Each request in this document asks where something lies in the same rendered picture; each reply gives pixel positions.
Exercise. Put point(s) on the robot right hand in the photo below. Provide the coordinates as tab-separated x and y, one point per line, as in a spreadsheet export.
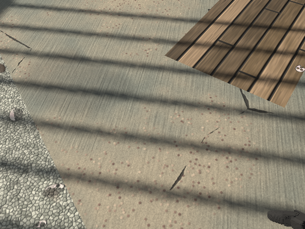
294	219

